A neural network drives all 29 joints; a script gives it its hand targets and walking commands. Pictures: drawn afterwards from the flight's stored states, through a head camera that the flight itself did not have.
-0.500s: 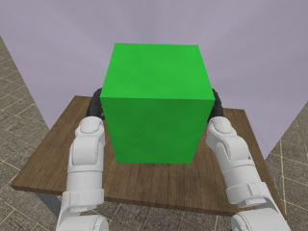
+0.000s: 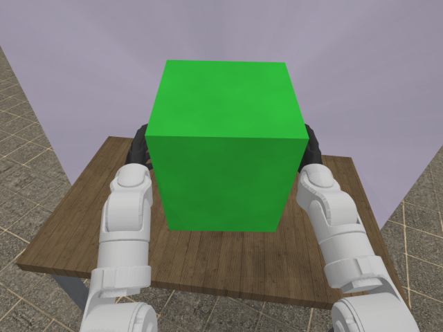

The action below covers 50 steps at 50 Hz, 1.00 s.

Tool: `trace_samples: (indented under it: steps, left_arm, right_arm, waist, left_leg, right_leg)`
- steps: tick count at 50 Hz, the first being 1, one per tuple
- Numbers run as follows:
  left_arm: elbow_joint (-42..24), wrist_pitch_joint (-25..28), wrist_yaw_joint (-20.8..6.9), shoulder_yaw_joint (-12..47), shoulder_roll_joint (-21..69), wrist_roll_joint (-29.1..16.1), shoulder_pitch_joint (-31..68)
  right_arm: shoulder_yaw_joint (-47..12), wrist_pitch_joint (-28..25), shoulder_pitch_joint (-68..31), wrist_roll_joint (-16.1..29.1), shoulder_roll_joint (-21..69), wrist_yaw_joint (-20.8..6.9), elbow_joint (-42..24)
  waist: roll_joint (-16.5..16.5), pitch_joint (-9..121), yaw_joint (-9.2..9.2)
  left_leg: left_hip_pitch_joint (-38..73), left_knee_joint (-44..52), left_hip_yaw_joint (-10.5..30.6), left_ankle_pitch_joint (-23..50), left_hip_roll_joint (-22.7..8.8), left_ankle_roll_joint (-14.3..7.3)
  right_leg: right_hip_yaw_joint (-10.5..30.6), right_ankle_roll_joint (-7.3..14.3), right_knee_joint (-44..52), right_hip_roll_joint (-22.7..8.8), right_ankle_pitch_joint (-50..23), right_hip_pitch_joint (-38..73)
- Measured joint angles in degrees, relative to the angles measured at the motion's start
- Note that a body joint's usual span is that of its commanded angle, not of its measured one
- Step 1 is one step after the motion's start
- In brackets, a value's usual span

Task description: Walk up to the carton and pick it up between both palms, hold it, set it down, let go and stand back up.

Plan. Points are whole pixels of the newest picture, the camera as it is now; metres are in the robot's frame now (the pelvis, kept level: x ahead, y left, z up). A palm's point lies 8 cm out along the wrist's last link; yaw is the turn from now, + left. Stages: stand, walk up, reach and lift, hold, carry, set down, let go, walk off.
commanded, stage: hold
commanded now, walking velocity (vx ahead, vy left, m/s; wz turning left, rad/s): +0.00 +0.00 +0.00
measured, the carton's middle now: (224, 150) +0.40 +0.00 +0.16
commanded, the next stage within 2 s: none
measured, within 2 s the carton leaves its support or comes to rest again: neither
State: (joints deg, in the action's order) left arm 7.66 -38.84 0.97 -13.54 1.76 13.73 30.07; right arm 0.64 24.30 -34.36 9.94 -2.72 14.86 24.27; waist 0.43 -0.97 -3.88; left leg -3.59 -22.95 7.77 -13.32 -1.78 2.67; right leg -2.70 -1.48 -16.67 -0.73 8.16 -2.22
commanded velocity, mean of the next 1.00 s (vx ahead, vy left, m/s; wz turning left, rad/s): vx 0.00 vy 0.00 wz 0.00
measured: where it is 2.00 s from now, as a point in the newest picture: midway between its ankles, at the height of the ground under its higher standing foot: outside the picture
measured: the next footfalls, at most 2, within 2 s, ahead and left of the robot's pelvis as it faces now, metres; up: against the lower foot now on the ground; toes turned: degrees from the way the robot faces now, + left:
none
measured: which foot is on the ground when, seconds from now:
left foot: down 0.00-1.00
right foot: down 0.00-1.00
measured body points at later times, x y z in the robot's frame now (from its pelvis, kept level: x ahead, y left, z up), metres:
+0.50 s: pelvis +0.00 +0.00 +0.00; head -0.04 +0.02 +0.45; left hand +0.37 +0.16 +0.16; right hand +0.37 -0.15 +0.16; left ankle +0.00 +0.15 -0.75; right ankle +0.02 -0.14 -0.75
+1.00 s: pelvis +0.00 +0.00 +0.00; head -0.04 +0.01 +0.45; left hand +0.37 +0.16 +0.16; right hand +0.37 -0.15 +0.16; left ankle +0.00 +0.15 -0.75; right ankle +0.02 -0.14 -0.75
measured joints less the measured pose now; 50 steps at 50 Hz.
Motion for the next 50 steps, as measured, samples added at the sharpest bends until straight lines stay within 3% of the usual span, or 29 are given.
trace_samples:
  steps: [19,28,50]
  left_arm:
    - [-2.3,-0.5,-0.4,-0.4,0.5,0.3,-1.9]
    - [-2.2,-0.8,0.3,0.7,0.6,0.4,-1.2]
    - [-0.8,-0.3,-0.6,-0.4,0.4,0.5,-0.5]
  right_arm:
    - [-0.9,0.4,1.3,0.6,0.2,0.5,-1.7]
    - [-0.9,0.1,1.5,0.9,-0.6,0.3,-1.9]
    - [-0.4,-0.2,0.8,0.3,0.2,0.1,-0.7]
  waist:
    - [-0.3,-0.3,-0.27]
    - [-0.5,-0.3,0.43]
    - [-0.1,-0.6,-0.09]
  left_leg:
    - [0.8,-0.6,0.0,-0.7,0.1,-0.3]
    - [0.0,-1.1,-0.5,-0.8,-0.1,-0.2]
    - [0.5,0.0,-0.2,0.1,0.1,-0.1]
  right_leg:
    - [-0.1,-0.3,0.1,-0.1,0.4,1.3]
    - [0.4,-0.2,-0.4,0.1,0.4,0.2]
    - [-0.1,-0.1,0.0,-0.1,0.1,0.7]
